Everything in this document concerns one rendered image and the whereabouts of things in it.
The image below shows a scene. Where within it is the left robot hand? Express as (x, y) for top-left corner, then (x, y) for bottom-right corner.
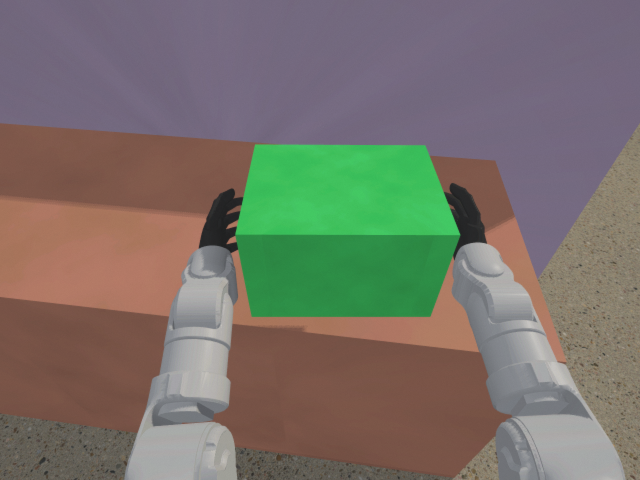
(199, 188), (243, 253)

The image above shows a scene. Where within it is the carton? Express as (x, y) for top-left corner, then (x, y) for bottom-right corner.
(235, 144), (460, 317)

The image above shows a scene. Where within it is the robot right forearm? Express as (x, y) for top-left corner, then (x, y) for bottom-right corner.
(452, 242), (626, 480)

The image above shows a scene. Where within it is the right robot hand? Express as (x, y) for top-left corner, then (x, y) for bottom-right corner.
(444, 183), (487, 260)

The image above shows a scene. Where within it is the pedestal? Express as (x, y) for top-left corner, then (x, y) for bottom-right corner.
(0, 123), (567, 478)

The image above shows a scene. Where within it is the robot left forearm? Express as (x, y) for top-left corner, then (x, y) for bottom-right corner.
(124, 245), (238, 480)

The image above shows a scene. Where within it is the robot left upper arm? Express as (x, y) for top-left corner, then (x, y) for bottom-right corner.
(126, 422), (237, 480)

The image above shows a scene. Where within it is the robot right upper arm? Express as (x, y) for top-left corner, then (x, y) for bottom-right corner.
(495, 413), (623, 480)

